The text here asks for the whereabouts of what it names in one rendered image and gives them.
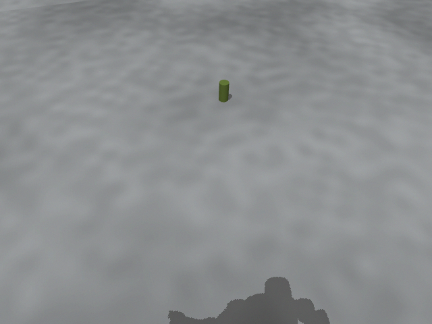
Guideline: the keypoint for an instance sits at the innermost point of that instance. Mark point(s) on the can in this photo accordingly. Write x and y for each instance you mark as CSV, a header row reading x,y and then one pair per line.
x,y
223,90

